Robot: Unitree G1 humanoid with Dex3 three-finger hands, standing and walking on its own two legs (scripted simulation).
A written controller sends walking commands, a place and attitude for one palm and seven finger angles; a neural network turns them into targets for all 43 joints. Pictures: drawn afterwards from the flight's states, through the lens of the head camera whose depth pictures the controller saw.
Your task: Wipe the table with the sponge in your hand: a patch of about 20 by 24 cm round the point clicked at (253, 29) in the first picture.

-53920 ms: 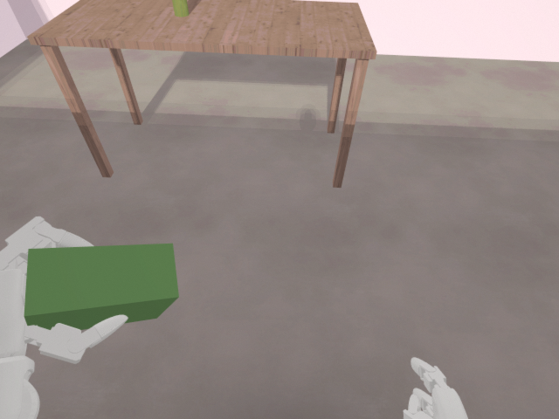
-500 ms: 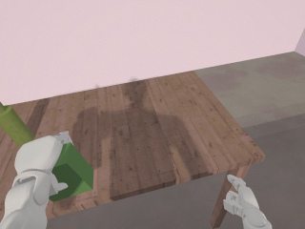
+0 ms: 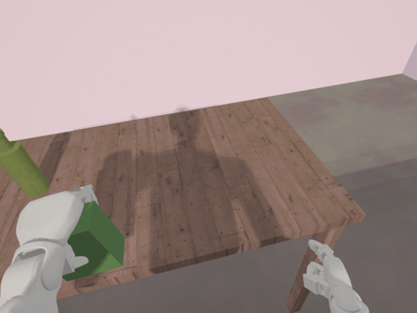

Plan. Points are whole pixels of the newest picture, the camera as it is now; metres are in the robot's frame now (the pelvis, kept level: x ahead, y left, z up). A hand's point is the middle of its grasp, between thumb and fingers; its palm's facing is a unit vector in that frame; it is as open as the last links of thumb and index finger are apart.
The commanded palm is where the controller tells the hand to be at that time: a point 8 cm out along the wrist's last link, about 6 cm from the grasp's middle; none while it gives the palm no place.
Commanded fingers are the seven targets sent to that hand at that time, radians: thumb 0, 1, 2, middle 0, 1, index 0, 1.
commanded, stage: bring the sponge back beside the body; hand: left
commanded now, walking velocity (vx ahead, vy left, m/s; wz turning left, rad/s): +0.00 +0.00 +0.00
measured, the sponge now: (86, 248) +0.19 +0.28 +0.05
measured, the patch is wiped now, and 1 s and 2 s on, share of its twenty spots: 1.00 1.00 1.00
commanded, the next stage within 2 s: step back with the hand held close in 0.06 s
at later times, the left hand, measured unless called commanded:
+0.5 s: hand (81, 208) +0.20 +0.26 +0.15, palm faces +0.34 -0.86 -0.38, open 10.1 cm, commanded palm +0.16 +0.30 +0.17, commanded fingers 0.00 0.10 1.30 -1.20 -1.60 -1.20 -1.60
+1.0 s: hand (55, 230) +0.16 +0.28 +0.15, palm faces +0.40 -0.83 -0.38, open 10.1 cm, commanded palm +0.12 +0.31 +0.17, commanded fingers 0.00 0.10 1.30 -1.20 -1.60 -1.20 -1.60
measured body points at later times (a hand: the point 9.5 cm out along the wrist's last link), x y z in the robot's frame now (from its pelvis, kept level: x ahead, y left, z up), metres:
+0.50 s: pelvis +0.00 +0.02 -0.01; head +0.00 +0.03 +0.44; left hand +0.18 +0.30 +0.18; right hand +0.16 -0.23 -0.09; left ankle +0.03 +0.12 -0.74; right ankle +0.01 -0.10 -0.74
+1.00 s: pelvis -0.04 +0.03 -0.03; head -0.04 +0.05 +0.42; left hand +0.14 +0.32 +0.17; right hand +0.15 -0.21 -0.08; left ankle +0.03 +0.12 -0.74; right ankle +0.01 -0.10 -0.74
